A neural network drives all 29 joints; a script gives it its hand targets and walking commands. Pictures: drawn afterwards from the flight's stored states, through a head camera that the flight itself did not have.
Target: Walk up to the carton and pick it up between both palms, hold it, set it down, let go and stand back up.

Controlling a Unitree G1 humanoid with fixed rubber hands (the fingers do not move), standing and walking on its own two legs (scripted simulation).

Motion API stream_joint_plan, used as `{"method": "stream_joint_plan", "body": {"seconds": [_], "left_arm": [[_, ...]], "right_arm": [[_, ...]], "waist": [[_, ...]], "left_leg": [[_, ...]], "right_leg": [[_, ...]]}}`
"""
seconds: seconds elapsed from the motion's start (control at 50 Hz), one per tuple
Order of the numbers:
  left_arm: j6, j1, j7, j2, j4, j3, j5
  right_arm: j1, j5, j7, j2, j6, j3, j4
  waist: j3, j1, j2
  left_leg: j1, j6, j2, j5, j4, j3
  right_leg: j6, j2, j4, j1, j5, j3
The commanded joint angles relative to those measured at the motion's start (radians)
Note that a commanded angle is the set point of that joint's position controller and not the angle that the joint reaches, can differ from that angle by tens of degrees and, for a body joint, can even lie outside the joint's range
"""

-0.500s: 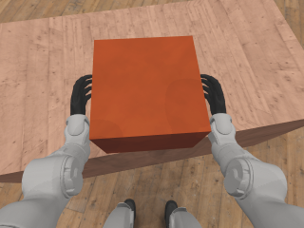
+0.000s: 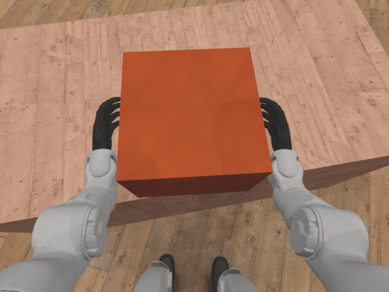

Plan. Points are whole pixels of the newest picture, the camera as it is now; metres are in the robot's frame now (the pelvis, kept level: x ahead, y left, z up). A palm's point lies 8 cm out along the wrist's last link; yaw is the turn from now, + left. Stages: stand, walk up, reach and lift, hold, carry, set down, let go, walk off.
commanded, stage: reach and lift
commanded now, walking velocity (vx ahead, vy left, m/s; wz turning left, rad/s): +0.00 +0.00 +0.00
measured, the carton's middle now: (190, 127) +0.46 +0.03 -0.07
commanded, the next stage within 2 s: none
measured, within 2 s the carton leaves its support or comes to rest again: leaves its support in 0.38 s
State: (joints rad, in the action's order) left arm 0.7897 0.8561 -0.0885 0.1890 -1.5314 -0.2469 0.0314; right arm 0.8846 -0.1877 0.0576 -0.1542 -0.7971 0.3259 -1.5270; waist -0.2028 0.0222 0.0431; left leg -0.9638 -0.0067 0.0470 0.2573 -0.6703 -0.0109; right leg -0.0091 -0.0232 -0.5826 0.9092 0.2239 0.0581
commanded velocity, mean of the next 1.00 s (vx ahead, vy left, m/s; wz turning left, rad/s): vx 0.00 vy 0.00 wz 0.00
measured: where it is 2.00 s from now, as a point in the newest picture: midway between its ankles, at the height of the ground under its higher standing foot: (192, 291)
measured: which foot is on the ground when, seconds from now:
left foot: down 0.00-1.00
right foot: down 0.00-1.00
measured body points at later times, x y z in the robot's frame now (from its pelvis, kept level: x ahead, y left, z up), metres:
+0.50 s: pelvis +0.00 +0.00 +0.01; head +0.11 +0.00 +0.44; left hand +0.39 +0.22 -0.01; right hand +0.40 -0.15 -0.01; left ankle +0.00 +0.12 -0.71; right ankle +0.00 -0.12 -0.71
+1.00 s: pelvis -0.01 +0.00 +0.04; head +0.01 -0.02 +0.48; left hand +0.41 +0.20 +0.12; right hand +0.40 -0.17 +0.11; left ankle +0.00 +0.12 -0.71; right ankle +0.00 -0.12 -0.71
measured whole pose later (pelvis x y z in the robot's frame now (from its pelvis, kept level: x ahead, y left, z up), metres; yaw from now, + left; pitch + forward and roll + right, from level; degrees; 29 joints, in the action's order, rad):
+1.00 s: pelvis -0.01 +0.00 +0.04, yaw +2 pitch +11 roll -1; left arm 0.31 0.78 -0.09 0.22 -1.28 -0.05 0.17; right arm 0.67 0.13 0.10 -0.14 -0.16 0.03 -0.99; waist -0.17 -0.04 0.05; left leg -0.42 -0.01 0.01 0.15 -0.39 -0.03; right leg -0.01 0.00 -0.36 0.39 0.15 0.05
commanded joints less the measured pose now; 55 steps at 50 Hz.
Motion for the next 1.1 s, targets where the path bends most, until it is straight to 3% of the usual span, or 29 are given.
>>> {"method": "stream_joint_plan", "body": {"seconds": [0.0, 0.18, 0.4, 0.52, 0.62, 0.72, 0.88, 0.98, 1.08], "left_arm": [[0.015, 0.303, 0.160, -0.584, 0.063, 0.229, -0.171], [-0.003, 0.319, 0.158, -0.649, 0.151, 0.321, -0.107], [-0.044, 0.418, 0.136, -0.753, 0.356, 0.469, 0.003], [-0.081, 0.503, 0.123, -0.815, 0.502, 0.557, 0.075], [-0.145, 0.579, 0.130, -0.838, 0.545, 0.583, 0.117], [-0.238, 0.641, 0.147, -0.813, 0.529, 0.534, 0.115], [-0.368, 0.546, 0.188, -0.753, 0.511, 0.402, 0.046], [-0.436, 0.494, 0.193, -0.769, 0.628, 0.422, 0.042], [-0.514, 0.464, 0.177, -0.806, 0.831, 0.501, 0.062]], "right_arm": [[0.267, -0.152, -0.130, 0.605, 0.003, -0.238, -0.020], [0.278, -0.087, -0.126, 0.645, 0.035, -0.341, 0.101], [0.310, 0.019, -0.123, 0.733, 0.137, -0.471, 0.334], [0.348, 0.091, -0.120, 0.803, 0.235, -0.571, 0.548], [0.395, 0.134, -0.118, 0.833, 0.354, -0.627, 0.671], [0.415, 0.169, -0.114, 0.834, 0.487, -0.614, 0.677], [0.375, 0.252, -0.094, 0.817, 0.598, -0.619, 0.718], [0.353, 0.294, -0.090, 0.799, 0.630, -0.655, 0.819], [0.342, 0.346, -0.085, 0.784, 0.674, -0.717, 0.973]], "waist": [[-0.640, 0.008, 0.009], [-0.702, -0.001, 0.021], [-0.775, -0.032, 0.063], [-0.789, -0.050, 0.060], [-0.682, -0.067, 0.023], [-0.542, -0.074, -0.004], [-0.414, -0.049, -0.048], [-0.386, -0.054, -0.031], [-0.428, -0.071, -0.012]], "left_leg": [[0.373, -0.061, -0.040, -0.522, -0.020, 0.056], [0.429, -0.072, -0.041, -0.598, -0.022, 0.031], [0.522, -0.091, -0.045, -0.594, -0.018, -0.008], [0.552, -0.091, -0.054, -0.513, 0.011, -0.033], [0.531, -0.069, -0.065, -0.328, 0.088, -0.043], [0.535, -0.040, -0.070, -0.183, 0.173, -0.038], [0.630, -0.022, -0.073, -0.277, 0.278, -0.021], [0.711, -0.031, -0.073, -0.346, 0.311, -0.018], [0.791, -0.050, -0.075, -0.431, 0.310, -0.026]], "right_leg": [[0.029, -0.019, -0.017, -0.391, -0.540, 0.025], [0.032, -0.032, -0.012, -0.435, -0.597, 0.012], [0.024, -0.053, 0.005, -0.447, -0.507, -0.003], [0.021, -0.052, 0.030, -0.482, -0.414, -0.019], [0.014, -0.028, 0.080, -0.519, -0.245, -0.038], [0.003, 0.004, 0.141, -0.563, -0.106, -0.059], [0.014, 0.031, 0.226, -0.774, -0.242, -0.077], [0.016, 0.026, 0.261, -0.840, -0.320, -0.075], [0.020, 0.010, 0.270, -0.866, -0.395, -0.068]]}}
